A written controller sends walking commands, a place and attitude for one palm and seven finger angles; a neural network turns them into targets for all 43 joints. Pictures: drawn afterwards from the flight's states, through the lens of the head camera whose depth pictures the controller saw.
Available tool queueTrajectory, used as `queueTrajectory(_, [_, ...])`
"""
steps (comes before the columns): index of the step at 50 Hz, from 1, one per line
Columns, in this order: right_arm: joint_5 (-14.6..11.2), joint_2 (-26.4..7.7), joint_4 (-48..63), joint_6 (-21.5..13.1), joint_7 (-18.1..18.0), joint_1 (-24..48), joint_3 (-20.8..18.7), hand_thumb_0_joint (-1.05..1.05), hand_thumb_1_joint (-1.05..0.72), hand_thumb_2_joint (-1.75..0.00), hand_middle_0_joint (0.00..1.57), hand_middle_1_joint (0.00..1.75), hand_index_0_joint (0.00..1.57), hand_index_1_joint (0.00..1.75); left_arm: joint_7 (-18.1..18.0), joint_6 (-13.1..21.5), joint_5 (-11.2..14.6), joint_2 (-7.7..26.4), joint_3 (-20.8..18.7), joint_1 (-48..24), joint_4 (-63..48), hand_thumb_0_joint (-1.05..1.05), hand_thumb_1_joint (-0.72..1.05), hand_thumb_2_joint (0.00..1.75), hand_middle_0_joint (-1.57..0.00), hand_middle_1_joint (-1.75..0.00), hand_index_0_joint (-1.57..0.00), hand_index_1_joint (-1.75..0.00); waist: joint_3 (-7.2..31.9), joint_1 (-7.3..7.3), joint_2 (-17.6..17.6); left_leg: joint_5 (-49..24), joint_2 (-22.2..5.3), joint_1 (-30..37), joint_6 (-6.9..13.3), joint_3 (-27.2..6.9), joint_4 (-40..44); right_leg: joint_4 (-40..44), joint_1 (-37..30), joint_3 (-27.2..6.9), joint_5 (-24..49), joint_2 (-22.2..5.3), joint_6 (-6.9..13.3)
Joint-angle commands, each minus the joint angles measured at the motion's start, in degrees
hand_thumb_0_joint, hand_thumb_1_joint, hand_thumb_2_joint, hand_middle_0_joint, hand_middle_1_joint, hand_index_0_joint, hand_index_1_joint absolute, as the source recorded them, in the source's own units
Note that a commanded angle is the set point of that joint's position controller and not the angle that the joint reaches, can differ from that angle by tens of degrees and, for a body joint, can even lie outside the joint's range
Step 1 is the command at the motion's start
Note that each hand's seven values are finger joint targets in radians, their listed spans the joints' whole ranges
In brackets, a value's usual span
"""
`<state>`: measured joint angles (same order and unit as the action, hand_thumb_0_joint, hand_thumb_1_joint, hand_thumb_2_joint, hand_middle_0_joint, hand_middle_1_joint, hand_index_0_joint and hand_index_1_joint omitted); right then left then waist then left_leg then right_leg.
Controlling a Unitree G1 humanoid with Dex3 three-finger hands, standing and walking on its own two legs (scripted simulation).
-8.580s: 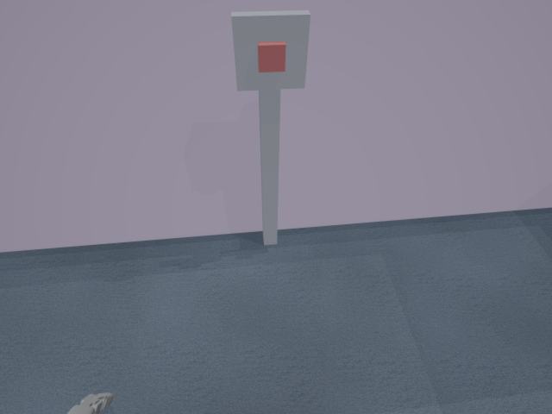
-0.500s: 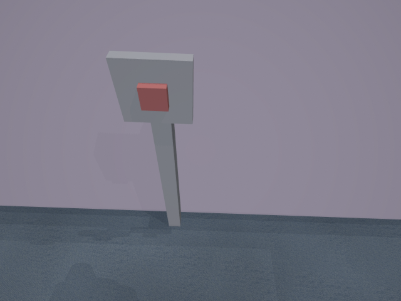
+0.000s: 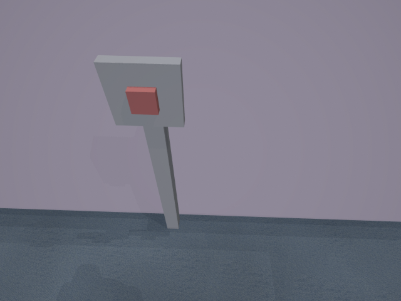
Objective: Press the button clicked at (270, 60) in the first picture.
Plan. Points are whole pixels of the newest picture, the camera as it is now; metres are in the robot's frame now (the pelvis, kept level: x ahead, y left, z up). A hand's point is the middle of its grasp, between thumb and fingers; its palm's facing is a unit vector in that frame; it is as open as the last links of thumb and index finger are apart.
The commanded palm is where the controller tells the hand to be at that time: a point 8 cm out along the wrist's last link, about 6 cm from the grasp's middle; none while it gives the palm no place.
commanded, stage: come to a stop and stand still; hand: left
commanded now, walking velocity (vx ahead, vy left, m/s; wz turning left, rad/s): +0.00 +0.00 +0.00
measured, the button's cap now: (143, 100) +0.53 +0.17 +0.10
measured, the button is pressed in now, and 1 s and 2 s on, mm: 0 0 0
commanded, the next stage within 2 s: look again from close up in 0.60 s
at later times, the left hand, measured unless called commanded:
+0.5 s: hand out of the picture -0.03 +0.13 -0.17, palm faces +0.03 -0.98 -0.17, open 7.4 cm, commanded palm none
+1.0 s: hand out of the picture -0.05 +0.12 -0.17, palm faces +0.04 -0.99 -0.16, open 7.4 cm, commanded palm none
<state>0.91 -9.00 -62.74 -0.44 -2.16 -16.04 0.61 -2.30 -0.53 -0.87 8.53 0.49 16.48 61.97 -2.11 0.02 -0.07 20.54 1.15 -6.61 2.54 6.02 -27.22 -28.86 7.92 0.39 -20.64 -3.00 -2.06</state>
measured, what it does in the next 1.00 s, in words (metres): stands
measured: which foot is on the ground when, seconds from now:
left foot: down 0.00-1.00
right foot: down 0.00-1.00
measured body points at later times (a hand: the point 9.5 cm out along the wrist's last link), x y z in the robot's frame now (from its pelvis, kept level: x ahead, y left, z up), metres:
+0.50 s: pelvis -0.01 -0.03 +0.01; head +0.00 -0.03 +0.45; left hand -0.03 +0.18 -0.16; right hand -0.01 -0.25 -0.15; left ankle -0.06 +0.08 -0.73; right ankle -0.06 -0.14 -0.73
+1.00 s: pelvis -0.03 -0.03 +0.01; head -0.02 -0.03 +0.46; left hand -0.05 +0.18 -0.16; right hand -0.04 -0.24 -0.15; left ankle -0.06 +0.08 -0.73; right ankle -0.06 -0.14 -0.73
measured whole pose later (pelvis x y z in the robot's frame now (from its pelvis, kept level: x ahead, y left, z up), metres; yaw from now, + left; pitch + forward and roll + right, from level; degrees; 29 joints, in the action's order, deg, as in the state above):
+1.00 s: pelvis -0.03 -0.03 +0.01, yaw +1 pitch -1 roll +0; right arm 0.7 -6.9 -65.4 -0.7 -2.0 -17.3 0.7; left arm -2.0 0.9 -0.7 7.6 1.0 18.4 63.6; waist -1.4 0.3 0.7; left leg 15.9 -1.8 -7.4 -0.3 4.4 -24.2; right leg -24.4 7.7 2.1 -15.8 0.1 0.9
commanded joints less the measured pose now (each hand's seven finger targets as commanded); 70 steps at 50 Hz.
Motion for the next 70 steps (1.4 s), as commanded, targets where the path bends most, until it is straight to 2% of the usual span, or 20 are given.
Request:
queueTrajectory(1, [-0.28,-5.81,1.08,-0.92,-0.48,-3.61,-0.89,0.0,-0.9,-0.9,0.2,0.3,0.2,0.3,-0.5,0.92,-0.02,5.67,-1.05,4.09,-1.31,0.0,0.9,0.9,-0.2,-0.3,-0.2,-0.3,-0.6,-0.13,1.8,-25.58,-7.21,0.0,0.41,-5.99,3.44,2.64,1.04,-2.35,24.63,-2.96,4.08])
queueTrajectory(10, [-0.32,-5.42,0.36,-0.84,-0.43,-2.69,-0.78,0.0,-0.9,-0.9,0.2,0.3,0.2,0.3,-0.33,1.3,0.06,5.68,-0.85,4.71,-0.59,0.0,0.9,0.9,-0.2,-0.3,-0.2,-0.3,-1.25,-0.04,0.29,-21.08,-7.35,-0.48,-0.19,-5.71,4.35,4.87,1.25,-3.3,23.56,-3.21,4.42])
queueTrajectory(17, [-0.42,-4.97,-0.05,-0.82,-0.34,-2.63,-0.65,0.0,-0.9,-0.9,0.2,0.3,0.2,0.3,-0.21,1.52,0.05,5.55,-0.77,5.04,-0.33,0.0,0.9,0.9,-0.2,-0.3,-0.2,-0.3,-2.29,0.15,1.23,-18.12,-7.28,-1.96,-0.54,-5.75,4.77,6.44,1.0,-3.56,22.17,-3.15,4.47])
queueTrajectory(26, [-0.47,-4.65,-0.75,-1.01,-0.37,-3.39,-0.67,0.0,-0.9,-0.9,0.2,0.3,0.2,0.3,-0.24,2.02,0.18,5.46,-0.76,5.69,-0.14,0.0,0.9,0.9,-0.2,-0.3,-0.2,-0.3,-0.03,0.17,1.3,-19.46,-7.36,-1.18,-1.07,-5.45,4.52,6.83,-0.64,-3.63,26.28,-3.26,4.58])
queueTrajectory(33, [-0.44,-3.88,-1.43,-1.01,-0.39,-4.16,-0.49,0.0,-0.9,-0.9,0.2,0.3,0.2,0.3,-0.24,1.91,0.19,4.96,-0.72,5.96,0.14,0.0,0.9,0.9,-0.2,-0.3,-0.2,-0.3,-2.47,0.36,0.89,-17.08,-7.46,-2.78,-1.14,-5.6,5.79,7.88,0.51,-3.4,22.18,-3.19,4.56])
queueTrajectory(42, [-0.44,-3.72,-1.5,-1.0,-0.32,-4.79,-0.53,0.0,-0.9,-0.9,0.2,0.3,0.2,0.3,-0.16,1.93,0.22,4.62,-0.54,6.14,0.3,0.0,0.9,0.9,-0.2,-0.3,-0.2,-0.3,-3.03,0.26,0.89,-15.19,-7.53,-3.11,-1.13,-6.01,6.63,8.7,1.64,-3.8,18.0,-2.73,4.5])
queueTrajectory(51, [-0.47,-3.68,-1.46,-1.23,-0.32,-5.09,-0.57,0.0,-0.9,-0.9,0.2,0.3,0.2,0.3,-0.09,2.01,0.18,4.19,-0.53,6.55,0.41,0.0,0.9,0.9,-0.2,-0.3,-0.2,-0.3,-2.46,0.32,0.81,-15.25,-7.67,-3.11,-1.02,-6.32,6.96,8.66,1.87,-3.68,16.6,-2.53,4.47])
queueTrajectory(55, [-0.4,-3.47,-1.61,-1.33,-0.33,-5.22,-0.54,0.0,-0.9,-0.9,0.2,0.3,0.2,0.3,-0.07,1.98,0.23,3.9,-0.52,6.76,0.59,0.0,0.9,0.9,-0.2,-0.3,-0.2,-0.3,-2.56,0.46,-0.26,-15.29,-7.66,-3.26,-0.97,-6.34,7.41,8.58,2.12,-3.58,15.98,-2.62,4.48])
queueTrajectory(63, [-0.45,-3.25,-1.66,-1.37,-0.34,-5.34,-0.64,0.0,-0.9,-0.9,0.2,0.3,0.2,0.3,-0.15,2.12,0.15,3.71,-0.53,7.12,0.82,0.0,0.9,0.9,-0.2,-0.3,-0.2,-0.3,-2.39,0.41,0.48,-15.74,-7.75,-3.1,-0.98,-6.27,7.35,8.61,2.2,-3.79,16.8,-2.68,4.42])
queueTrajectory(64, [-0.36,-3.32,-1.95,-1.26,-0.24,-5.98,-0.64,0.0,-0.9,-0.9,0.2,0.3,0.2,0.3,-0.09,2.02,0.07,3.8,-0.61,7.56,0.91,0.0,0.9,0.9,-0.2,-0.3,-0.2,-0.3,-1.73,0.46,0.7,-11.99,-7.54,-3.18,-0.9,-6.0,6.92,8.24,1.71,-3.42,12.5,-2.54,4.55])
queueTrajectory(66, [-0.11,-3.96,-1.86,-0.75,0.08,-6.28,-1.02,0.0,-0.9,-0.9,0.2,0.3,0.2,0.3,0.14,1.63,-0.29,3.97,-0.97,7.84,0.8,0.0,0.9,0.9,-0.2,-0.3,-0.2,-0.3,-3.41,0.5,1.52,-2.21,-7.07,-5.19,-0.43,-5.77,6.15,8.06,3.54,-3.92,0.46,-2.1,5.27])
queueTrajectory(68, [0.17,-3.61,-1.23,-0.42,0.39,-5.89,-1.22,0.0,-0.9,-0.9,0.2,0.3,0.2,0.3,0.46,1.35,-0.45,4.38,-1.51,8.39,0.47,0.0,0.9,0.9,-0.2,-0.3,-0.2,-0.3,-6.69,0.84,2.34,5.57,-6.09,-9.47,-0.18,-5.75,5.28,9.38,5.31,-5.8,-9.0,-2.43,6.08])
queueTrajectory(70, [0.32,-3.08,-0.3,-0.35,0.63,-5.39,-1.3,0.0,-0.9,-0.9,0.2,0.3,0.2,0.3,0.69,1.32,-0.47,4.95,-2.01,9.57,0.35,0.0,0.9,0.9,-0.2,-0.3,-0.2,-0.3,-8.6,1.18,4.27,6.67,-4.76,-12.58,-0.29,-4.43,2.18,11.02,5.73,-8.38,-13.4,-3.57,7.23])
